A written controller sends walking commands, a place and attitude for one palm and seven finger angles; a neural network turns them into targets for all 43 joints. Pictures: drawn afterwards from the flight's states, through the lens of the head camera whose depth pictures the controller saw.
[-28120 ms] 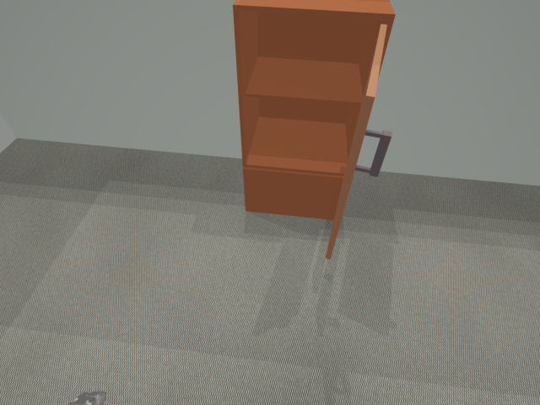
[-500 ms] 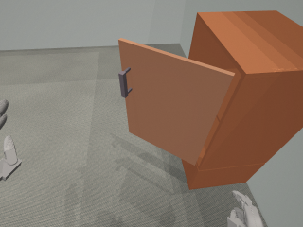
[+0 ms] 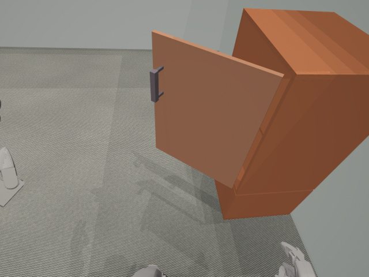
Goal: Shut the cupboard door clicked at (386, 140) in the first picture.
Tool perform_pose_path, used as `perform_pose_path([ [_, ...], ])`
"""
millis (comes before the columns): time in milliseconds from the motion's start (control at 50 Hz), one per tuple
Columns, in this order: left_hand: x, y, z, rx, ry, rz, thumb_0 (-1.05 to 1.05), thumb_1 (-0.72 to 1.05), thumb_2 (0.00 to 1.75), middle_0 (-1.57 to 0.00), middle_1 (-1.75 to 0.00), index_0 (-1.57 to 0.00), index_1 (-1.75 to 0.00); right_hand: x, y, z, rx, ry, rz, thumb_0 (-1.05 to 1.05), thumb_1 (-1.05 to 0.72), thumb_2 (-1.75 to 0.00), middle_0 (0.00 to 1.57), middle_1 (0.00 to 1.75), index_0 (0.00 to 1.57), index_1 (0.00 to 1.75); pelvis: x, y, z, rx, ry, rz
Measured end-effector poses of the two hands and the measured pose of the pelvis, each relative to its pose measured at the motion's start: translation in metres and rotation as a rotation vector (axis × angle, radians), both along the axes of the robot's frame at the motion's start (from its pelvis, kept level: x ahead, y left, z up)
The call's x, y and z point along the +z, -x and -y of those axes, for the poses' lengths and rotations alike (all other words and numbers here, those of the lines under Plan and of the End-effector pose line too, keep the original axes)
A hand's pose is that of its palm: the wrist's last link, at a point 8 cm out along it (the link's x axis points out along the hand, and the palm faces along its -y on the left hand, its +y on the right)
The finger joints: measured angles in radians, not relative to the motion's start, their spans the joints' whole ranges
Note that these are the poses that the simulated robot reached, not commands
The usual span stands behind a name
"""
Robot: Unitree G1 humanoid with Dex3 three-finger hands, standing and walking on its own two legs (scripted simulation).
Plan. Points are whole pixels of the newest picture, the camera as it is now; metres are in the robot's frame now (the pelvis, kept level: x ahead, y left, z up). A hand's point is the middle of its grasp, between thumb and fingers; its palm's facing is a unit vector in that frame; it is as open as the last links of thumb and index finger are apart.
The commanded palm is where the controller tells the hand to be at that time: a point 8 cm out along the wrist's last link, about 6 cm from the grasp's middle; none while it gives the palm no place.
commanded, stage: step back with the hand held close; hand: left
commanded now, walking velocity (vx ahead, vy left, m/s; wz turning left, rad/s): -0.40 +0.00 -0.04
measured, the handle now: (157, 84) +0.75 +0.13 +0.00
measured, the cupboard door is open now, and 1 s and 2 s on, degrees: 52 52 52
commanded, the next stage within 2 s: stop stepping back and stand still in 0.28 s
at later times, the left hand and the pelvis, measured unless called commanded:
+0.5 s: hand out of the picture +0.08 +0.29 +0.20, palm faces +0.44 -0.84 -0.31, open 7.4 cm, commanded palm +0.01 +0.34 +0.20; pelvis -0.12 +0.03 +0.00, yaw +2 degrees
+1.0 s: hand out of the picture -0.16 +0.42 +0.22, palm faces +0.52 -0.77 -0.38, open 7.4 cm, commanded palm -0.20 +0.46 +0.20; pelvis -0.34 +0.16 -0.03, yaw +0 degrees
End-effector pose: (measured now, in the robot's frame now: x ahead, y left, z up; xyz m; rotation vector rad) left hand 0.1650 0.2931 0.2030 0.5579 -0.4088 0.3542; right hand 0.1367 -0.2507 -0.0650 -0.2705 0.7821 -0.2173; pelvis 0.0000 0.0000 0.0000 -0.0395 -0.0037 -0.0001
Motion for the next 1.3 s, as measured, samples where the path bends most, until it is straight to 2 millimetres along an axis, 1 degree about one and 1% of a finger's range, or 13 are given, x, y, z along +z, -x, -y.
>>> perform_pose_path([
  [140,0.004,0.024,-0.022,0.005,-0.042,-0.009,0.01,0.88,0.90,-0.21,-0.31,-0.22,-0.30,0.006,0.028,-0.011,-0.018,0.024,0.002,0.01,-0.90,-0.90,0.20,0.29,0.20,0.30,0.003,0.026,-0.010,0.035,0.055,-0.003],
  [240,0.013,0.063,-0.036,0.051,-0.042,0.029,0.01,0.88,0.90,-0.21,-0.31,-0.22,-0.30,0.007,0.034,-0.026,0.032,-0.002,0.036,0.01,-0.90,-0.90,0.20,0.29,0.20,0.30,0.003,0.045,-0.011,0.052,0.073,-0.031],
  [340,-0.001,0.100,-0.034,0.074,0.024,0.027,0.01,0.89,0.90,-0.21,-0.31,-0.21,-0.30,0.005,0.039,-0.041,0.104,-0.028,0.095,0.01,-0.90,-0.90,0.20,0.30,0.20,0.30,-0.003,0.081,-0.012,-0.004,0.052,-0.049],
  [460,-0.001,0.120,-0.031,-0.010,0.105,0.100,0.01,0.88,0.90,-0.21,-0.31,-0.21,-0.30,0.017,0.074,-0.054,0.085,-0.007,0.116,0.01,-0.90,-0.90,0.21,0.30,0.21,0.30,0.000,0.108,-0.025,0.013,0.060,0.020],
  [580,0.005,0.158,-0.063,-0.019,0.047,0.058,0.01,0.88,0.90,-0.21,-0.31,-0.22,-0.30,0.024,0.126,-0.061,0.039,0.019,0.122,0.01,-0.90,-0.90,0.21,0.30,0.21,0.30,-0.001,0.145,-0.046,0.074,0.093,0.039],
  [640,0.006,0.195,-0.080,-0.010,-0.009,0.088,0.01,0.88,0.90,-0.21,-0.31,-0.22,-0.30,0.016,0.158,-0.065,0.029,0.056,0.084,0.01,-0.90,-0.90,0.21,0.30,0.21,0.30,-0.011,0.161,-0.060,0.015,0.079,0.067],
  [700,0.003,0.210,-0.097,0.001,0.024,0.211,0.01,0.88,0.90,-0.21,-0.31,-0.22,-0.30,0.001,0.191,-0.072,0.020,0.105,0.061,0.01,-0.90,-0.90,0.21,0.30,0.20,0.30,-0.027,0.184,-0.078,-0.031,0.102,0.085],
  [780,0.009,0.219,-0.118,0.007,0.137,0.241,0.01,0.88,0.90,-0.21,-0.31,-0.21,-0.30,-0.006,0.240,-0.102,0.029,0.021,0.014,0.01,-0.91,-0.90,0.20,0.29,0.20,0.30,-0.020,0.237,-0.090,0.037,0.110,0.118],
  [920,0.014,0.328,-0.125,-0.119,-0.107,0.192,0.01,0.88,0.90,-0.21,-0.31,-0.21,-0.30,-0.014,0.304,-0.155,0.066,-0.029,0.017,0.01,-0.90,-0.90,0.20,0.30,0.20,0.30,-0.028,0.306,-0.125,0.010,-0.002,0.057],
  [1000,0.026,0.366,-0.167,-0.038,-0.103,0.291,0.01,0.88,0.90,-0.22,-0.31,-0.22,-0.30,-0.017,0.338,-0.187,0.070,0.002,0.040,0.01,-0.90,-0.90,0.21,0.30,0.21,0.30,-0.028,0.341,-0.160,0.003,0.049,0.049],
  [1100,0.025,0.388,-0.219,0.088,0.067,0.195,0.01,0.88,0.90,-0.21,-0.31,-0.21,-0.30,0.004,0.392,-0.227,0.059,-0.078,0.011,0.01,-0.90,-0.90,0.20,0.29,0.21,0.30,0.005,0.389,-0.181,-0.023,0.068,0.086],
  [1220,0.031,0.440,-0.203,-0.016,0.167,0.016,0.02,0.89,0.90,-0.20,-0.31,-0.21,-0.30,0.044,0.443,-0.247,0.055,-0.074,0.022,0.01,-0.90,-0.90,0.21,0.30,0.21,0.30,0.041,0.440,-0.200,-0.005,0.088,0.059],
  [1300,0.037,0.501,-0.205,-0.043,-0.088,0.058,0.01,0.89,0.90,-0.21,-0.31,-0.21,-0.30,0.028,0.455,-0.243,0.099,-0.041,0.103,0.01,-0.90,-0.90,0.21,0.30,0.21,0.30,0.006,0.479,-0.207,-0.014,-0.059,-0.007],
])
